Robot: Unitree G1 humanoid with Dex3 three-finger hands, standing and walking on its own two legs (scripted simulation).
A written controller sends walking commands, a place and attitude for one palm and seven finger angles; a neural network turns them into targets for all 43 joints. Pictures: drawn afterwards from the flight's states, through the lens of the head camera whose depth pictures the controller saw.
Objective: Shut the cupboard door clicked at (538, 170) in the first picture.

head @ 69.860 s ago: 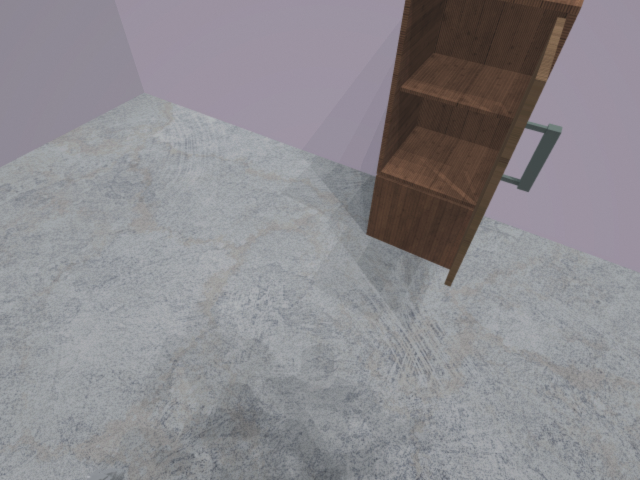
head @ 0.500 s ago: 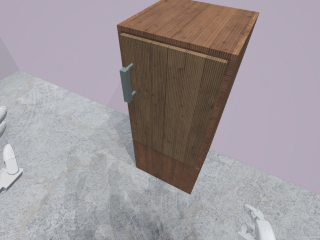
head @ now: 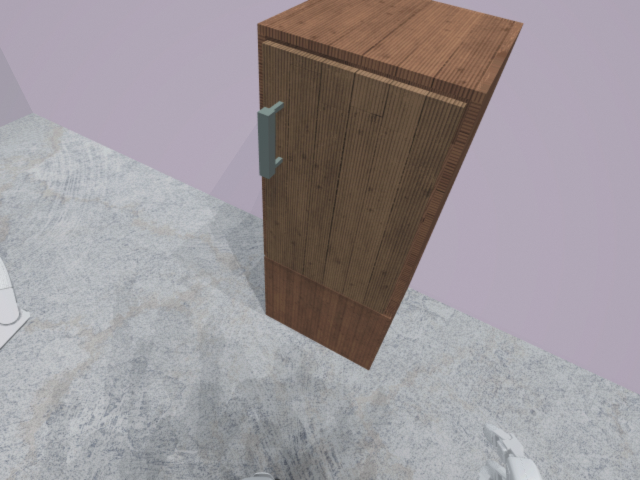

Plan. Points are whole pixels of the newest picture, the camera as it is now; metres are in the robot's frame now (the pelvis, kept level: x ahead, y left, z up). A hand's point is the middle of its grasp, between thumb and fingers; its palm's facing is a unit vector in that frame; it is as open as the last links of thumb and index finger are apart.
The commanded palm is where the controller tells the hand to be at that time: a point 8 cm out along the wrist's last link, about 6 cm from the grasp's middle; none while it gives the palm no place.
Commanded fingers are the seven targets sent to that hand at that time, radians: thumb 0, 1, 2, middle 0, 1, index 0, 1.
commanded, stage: step back with the hand held close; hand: left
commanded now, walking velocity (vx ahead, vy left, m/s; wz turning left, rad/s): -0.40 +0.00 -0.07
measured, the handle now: (272, 140) +0.72 +0.11 +0.03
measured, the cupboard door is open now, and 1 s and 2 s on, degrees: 0 0 0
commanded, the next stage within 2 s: stop stepping back and stand still in 0.20 s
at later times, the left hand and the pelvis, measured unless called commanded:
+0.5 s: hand out of the picture +0.13 +0.29 +0.18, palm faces +0.45 -0.83 -0.34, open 7.4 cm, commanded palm +0.07 +0.32 +0.19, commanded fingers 0.00 0.90 0.90 -0.20 -0.30 -0.20 -0.30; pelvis -0.09 +0.02 +0.00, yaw -3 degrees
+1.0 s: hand out of the picture +0.10 +0.31 +0.18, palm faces +0.42 -0.83 -0.36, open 7.4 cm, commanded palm +0.04 +0.34 +0.19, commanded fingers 0.00 0.90 0.90 -0.20 -0.30 -0.20 -0.30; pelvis -0.13 +0.05 +0.01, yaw -5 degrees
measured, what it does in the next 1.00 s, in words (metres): walks backwards: right foot, then left foot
